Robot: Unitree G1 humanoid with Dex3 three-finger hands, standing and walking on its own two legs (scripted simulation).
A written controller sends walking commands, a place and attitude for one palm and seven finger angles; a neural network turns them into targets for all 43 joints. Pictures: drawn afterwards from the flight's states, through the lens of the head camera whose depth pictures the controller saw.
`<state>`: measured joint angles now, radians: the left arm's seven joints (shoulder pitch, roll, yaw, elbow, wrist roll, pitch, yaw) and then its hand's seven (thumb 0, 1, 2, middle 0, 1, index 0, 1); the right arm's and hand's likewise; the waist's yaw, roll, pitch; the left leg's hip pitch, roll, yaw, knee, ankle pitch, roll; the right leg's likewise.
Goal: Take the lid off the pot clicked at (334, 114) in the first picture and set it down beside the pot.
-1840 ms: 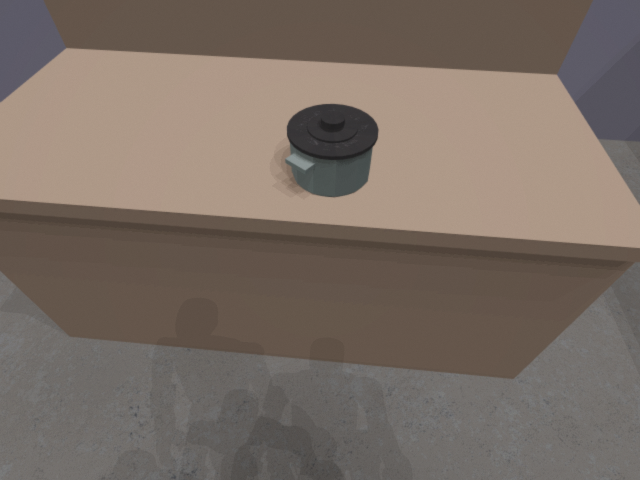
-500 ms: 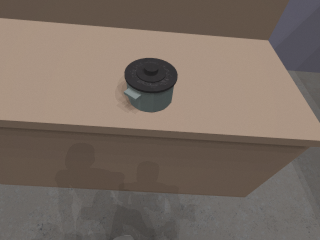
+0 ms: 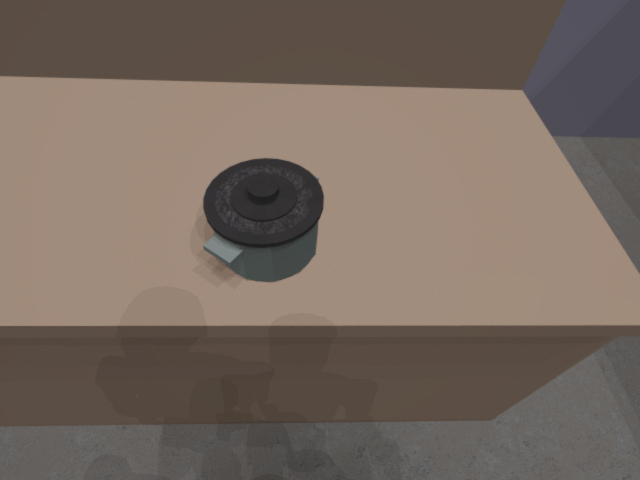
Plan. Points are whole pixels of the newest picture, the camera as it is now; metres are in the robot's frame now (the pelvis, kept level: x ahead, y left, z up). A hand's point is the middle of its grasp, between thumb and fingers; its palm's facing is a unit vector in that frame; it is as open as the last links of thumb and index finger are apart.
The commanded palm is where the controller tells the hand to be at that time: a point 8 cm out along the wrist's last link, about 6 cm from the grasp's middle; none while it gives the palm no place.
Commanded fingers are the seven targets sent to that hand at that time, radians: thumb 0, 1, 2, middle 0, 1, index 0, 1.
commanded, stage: come to a stop and stand still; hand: left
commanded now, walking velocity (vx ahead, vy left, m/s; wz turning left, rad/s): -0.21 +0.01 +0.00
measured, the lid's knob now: (263, 188) +0.49 +0.10 +0.07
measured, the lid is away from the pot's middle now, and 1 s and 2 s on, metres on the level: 0.00 0.00 0.00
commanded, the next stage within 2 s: look again from close up in 0.88 s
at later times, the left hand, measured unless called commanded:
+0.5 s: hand out of the picture +0.01 +0.21 -0.18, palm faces +0.06 -0.98 -0.18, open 7.4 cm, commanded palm none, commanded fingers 0.00 0.90 0.90 -0.20 -0.30 -0.20 -0.30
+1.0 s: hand out of the picture -0.05 +0.21 -0.17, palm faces +0.06 -0.98 -0.18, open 7.4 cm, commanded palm none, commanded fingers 0.00 0.90 0.90 -0.20 -0.30 -0.20 -0.30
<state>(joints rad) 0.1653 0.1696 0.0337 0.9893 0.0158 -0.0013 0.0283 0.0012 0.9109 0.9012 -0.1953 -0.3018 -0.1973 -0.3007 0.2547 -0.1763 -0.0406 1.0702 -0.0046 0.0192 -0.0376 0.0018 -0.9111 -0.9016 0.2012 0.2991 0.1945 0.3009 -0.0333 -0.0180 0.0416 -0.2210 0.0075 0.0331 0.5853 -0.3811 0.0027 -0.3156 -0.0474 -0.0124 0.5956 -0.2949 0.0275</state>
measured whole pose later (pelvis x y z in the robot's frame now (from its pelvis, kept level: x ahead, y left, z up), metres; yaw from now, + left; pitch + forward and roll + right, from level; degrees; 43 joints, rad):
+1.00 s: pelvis -0.01 +0.04 +0.01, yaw +1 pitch -1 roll +0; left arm 0.35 0.15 0.00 1.17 0.02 -0.01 0.04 0.00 0.91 0.90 -0.20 -0.30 -0.20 -0.30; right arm 0.31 -0.14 0.01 1.14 0.00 -0.01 -0.02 0.00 -0.91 -0.90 0.20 0.30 0.20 0.30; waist 0.01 -0.01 -0.02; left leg -0.15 -0.06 0.02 0.42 -0.26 0.07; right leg -0.18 -0.07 0.00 0.40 -0.20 0.06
